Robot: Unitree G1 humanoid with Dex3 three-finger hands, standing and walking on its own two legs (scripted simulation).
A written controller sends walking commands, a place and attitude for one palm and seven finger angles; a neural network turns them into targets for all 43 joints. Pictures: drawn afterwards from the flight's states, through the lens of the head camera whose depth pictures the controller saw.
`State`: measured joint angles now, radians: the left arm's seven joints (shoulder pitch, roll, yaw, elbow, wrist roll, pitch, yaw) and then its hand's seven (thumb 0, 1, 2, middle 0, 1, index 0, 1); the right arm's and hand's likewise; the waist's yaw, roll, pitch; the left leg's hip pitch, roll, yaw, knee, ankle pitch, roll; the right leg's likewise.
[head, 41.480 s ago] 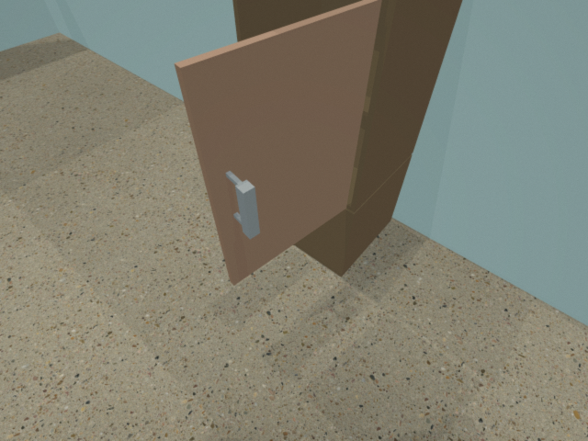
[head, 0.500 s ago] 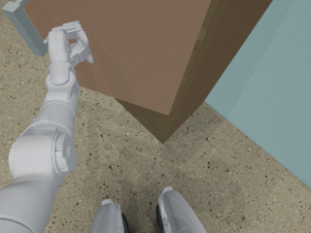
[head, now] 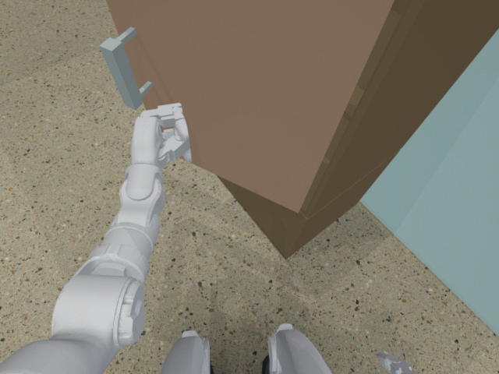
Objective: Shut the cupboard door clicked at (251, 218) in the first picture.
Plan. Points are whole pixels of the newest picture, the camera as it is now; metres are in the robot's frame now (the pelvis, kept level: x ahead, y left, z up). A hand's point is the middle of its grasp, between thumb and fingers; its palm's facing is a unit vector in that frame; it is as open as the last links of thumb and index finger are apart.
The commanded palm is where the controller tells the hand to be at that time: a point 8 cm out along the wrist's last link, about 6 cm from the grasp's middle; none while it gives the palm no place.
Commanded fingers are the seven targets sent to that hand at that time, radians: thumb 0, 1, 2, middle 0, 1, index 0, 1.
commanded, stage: draw the hand back to the body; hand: left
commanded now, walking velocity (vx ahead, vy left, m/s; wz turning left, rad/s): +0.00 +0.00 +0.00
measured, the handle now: (131, 69) +0.65 +0.18 +0.06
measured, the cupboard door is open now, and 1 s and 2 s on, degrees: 26 26 26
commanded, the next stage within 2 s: step back with the hand held close in 1.64 s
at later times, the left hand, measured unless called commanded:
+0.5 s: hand (123, 168) +0.38 +0.14 +0.13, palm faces -0.04 -1.00 -0.04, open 3.1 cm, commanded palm +0.34 +0.20 +0.14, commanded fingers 0.00 0.90 0.90 -1.22 -1.41 -1.22 -1.41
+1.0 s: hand out of the picture +0.27 +0.24 +0.21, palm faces +0.29 -0.91 -0.30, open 4.2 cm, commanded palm +0.23 +0.29 +0.23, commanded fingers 0.00 0.90 0.90 -0.53 -0.66 -0.53 -0.66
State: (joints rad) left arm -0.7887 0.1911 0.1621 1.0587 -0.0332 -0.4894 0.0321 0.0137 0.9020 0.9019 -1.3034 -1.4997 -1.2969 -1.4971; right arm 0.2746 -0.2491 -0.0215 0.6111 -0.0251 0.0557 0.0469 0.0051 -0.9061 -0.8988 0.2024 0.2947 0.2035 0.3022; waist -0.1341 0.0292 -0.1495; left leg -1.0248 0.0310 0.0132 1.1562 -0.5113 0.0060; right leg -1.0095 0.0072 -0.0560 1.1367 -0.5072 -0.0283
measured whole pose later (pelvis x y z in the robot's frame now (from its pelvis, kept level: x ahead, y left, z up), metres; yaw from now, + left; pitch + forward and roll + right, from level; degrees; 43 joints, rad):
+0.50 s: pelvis +0.01 +0.01 +0.05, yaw -1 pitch +11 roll -1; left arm -0.27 0.22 0.12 0.49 -0.18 -0.33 -0.11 0.01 0.90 0.90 -1.30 -1.50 -1.30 -1.50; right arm 0.33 -0.25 0.01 0.58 0.05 0.04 -0.02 0.01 -0.90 -0.90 0.20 0.30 0.21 0.30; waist -0.06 0.04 -0.11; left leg -0.64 0.03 0.03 0.87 -0.42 0.01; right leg -0.63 0.01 -0.04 0.85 -0.40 -0.02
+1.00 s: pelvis +0.04 +0.02 +0.10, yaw +1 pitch -2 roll -1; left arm 0.25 0.30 0.14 -0.17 -0.07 0.01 0.08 0.01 0.90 0.90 -0.80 -0.94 -0.79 -0.94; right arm 0.16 -0.20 0.07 0.55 0.03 0.00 -0.08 0.01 -0.90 -0.90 0.21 0.30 0.21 0.30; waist 0.05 0.06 -0.02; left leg -0.14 -0.02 0.03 0.46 -0.28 0.03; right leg -0.12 -0.02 -0.04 0.43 -0.27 0.01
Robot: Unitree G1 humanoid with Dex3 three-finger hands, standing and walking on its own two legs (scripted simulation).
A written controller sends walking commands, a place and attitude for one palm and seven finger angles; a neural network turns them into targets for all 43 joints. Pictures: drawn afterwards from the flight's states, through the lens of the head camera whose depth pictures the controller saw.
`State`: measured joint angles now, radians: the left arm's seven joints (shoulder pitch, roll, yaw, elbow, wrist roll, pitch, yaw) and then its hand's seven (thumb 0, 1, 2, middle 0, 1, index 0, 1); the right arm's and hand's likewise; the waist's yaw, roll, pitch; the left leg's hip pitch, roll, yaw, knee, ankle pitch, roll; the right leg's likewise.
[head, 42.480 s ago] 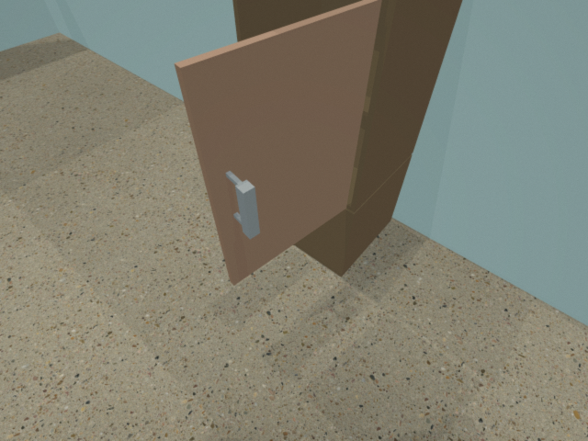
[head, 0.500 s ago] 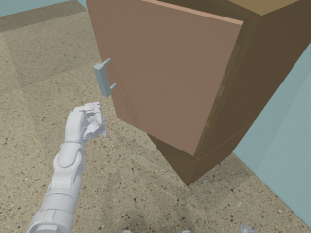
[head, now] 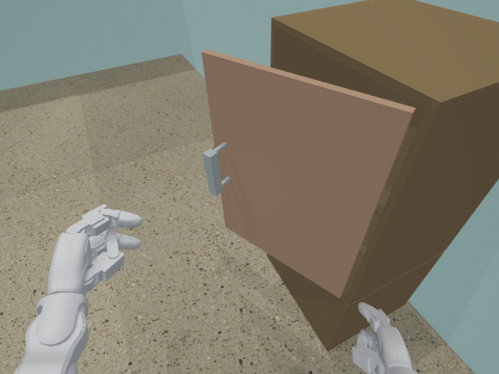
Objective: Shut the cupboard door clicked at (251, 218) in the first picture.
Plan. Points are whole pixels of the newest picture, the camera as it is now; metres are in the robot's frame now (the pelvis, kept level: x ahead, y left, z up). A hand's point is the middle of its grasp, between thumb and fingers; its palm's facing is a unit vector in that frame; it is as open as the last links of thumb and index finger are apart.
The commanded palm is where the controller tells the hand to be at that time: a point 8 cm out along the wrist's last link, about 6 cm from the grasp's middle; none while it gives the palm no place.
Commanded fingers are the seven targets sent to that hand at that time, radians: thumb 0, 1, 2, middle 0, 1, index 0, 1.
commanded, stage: draw the hand back to the body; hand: left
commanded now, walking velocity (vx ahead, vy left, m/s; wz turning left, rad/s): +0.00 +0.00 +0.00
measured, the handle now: (219, 168) +0.61 +0.15 -0.04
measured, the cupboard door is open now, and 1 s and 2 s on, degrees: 26 26 26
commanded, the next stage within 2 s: step back with the hand held close in 0.64 s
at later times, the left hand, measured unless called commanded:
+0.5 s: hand (55, 278) +0.18 +0.26 +0.15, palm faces +0.46 -0.80 -0.39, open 7.3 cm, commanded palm +0.13 +0.29 +0.17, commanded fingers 0.00 0.90 0.90 -0.20 -0.30 -0.20 -0.30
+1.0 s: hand (57, 271) +0.19 +0.26 +0.15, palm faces +0.39 -0.80 -0.46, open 7.4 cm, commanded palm +0.13 +0.30 +0.17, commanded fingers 0.00 0.90 0.90 -0.20 -0.30 -0.20 -0.30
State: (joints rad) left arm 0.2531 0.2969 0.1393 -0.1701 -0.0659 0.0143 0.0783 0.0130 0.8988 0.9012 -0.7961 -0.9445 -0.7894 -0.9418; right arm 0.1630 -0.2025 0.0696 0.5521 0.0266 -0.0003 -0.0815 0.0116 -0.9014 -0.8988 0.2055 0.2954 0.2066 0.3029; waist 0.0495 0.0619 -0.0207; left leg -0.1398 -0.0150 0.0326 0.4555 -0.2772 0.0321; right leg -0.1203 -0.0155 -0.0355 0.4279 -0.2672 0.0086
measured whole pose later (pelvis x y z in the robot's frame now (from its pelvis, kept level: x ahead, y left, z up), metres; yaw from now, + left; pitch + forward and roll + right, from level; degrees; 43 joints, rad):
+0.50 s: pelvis -0.01 -0.01 +0.00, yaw +0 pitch -4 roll +0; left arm 0.45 0.33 0.34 -0.35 -0.08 -0.03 0.10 0.01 0.90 0.90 -0.24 -0.33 -0.23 -0.33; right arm 0.20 -0.24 0.02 0.63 0.02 -0.07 -0.08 0.02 -0.90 -0.90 0.20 0.30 0.21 0.30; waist 0.07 0.07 0.00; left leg -0.10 -0.01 0.03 0.43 -0.26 0.02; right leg -0.09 -0.01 -0.04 0.41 -0.25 0.00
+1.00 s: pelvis -0.01 +0.00 +0.00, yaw -1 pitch +0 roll -1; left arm 0.51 0.37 0.38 -0.37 -0.07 -0.14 0.10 0.01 0.89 0.90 -0.21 -0.30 -0.21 -0.30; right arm 0.17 -0.25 -0.01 0.60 0.02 0.00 -0.09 0.01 -0.90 -0.90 0.21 0.30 0.21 0.30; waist 0.01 0.08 -0.03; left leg -0.22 0.00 0.05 0.48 -0.26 0.03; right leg -0.19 0.00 -0.02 0.42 -0.23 0.01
